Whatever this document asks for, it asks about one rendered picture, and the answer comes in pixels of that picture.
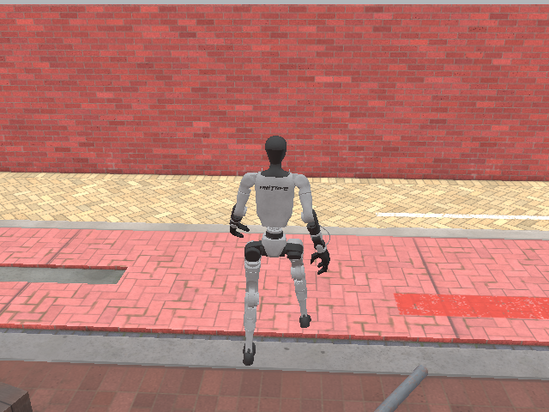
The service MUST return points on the robot left hand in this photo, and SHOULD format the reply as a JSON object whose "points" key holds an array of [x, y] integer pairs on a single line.
{"points": [[235, 233]]}

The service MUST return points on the robot left upper arm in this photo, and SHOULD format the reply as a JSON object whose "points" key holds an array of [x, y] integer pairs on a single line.
{"points": [[244, 190]]}

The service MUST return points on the left robot forearm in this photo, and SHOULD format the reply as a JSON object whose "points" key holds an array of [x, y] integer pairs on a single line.
{"points": [[235, 220]]}

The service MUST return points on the left robot thigh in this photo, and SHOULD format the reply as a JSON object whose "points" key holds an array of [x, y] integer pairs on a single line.
{"points": [[252, 265]]}

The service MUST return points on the right robot forearm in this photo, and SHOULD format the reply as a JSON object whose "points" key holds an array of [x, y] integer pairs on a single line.
{"points": [[316, 235]]}

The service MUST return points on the robot right upper arm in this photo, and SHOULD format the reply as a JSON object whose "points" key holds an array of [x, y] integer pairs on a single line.
{"points": [[305, 196]]}

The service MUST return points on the robot right hand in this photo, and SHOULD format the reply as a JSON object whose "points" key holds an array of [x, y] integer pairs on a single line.
{"points": [[325, 260]]}

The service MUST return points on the left robot shin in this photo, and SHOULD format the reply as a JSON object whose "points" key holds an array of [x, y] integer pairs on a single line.
{"points": [[249, 323]]}

